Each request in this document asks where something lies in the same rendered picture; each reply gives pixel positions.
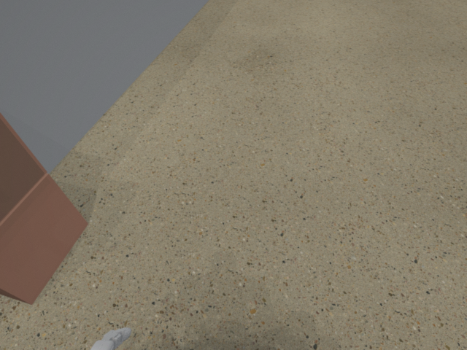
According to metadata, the cupboard door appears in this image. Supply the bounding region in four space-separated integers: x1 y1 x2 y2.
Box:
0 119 45 221

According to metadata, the robot left hand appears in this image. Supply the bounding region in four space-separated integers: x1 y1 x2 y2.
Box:
90 327 131 350

